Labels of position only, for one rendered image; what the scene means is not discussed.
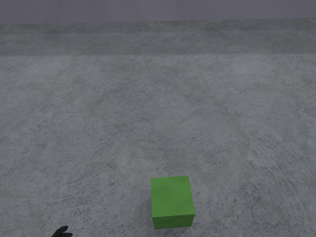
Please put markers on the carton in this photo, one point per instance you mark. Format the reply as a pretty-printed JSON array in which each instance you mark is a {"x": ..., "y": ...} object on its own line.
[{"x": 172, "y": 202}]

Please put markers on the left robot hand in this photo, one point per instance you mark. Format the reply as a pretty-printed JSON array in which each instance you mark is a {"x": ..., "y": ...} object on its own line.
[{"x": 61, "y": 232}]

